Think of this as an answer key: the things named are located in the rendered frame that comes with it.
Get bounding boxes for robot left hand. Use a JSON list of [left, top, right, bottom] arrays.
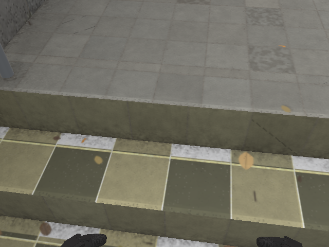
[[60, 234, 107, 247]]

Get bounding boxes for robot right hand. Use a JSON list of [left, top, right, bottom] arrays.
[[257, 236, 303, 247]]

